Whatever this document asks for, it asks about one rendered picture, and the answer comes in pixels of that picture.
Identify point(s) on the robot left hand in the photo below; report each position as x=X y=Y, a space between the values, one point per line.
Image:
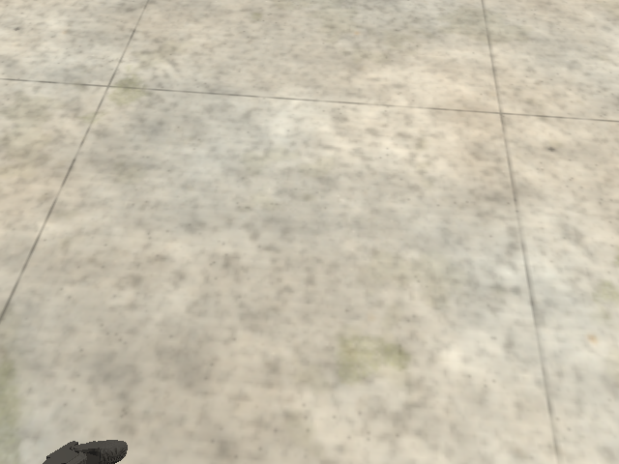
x=101 y=452

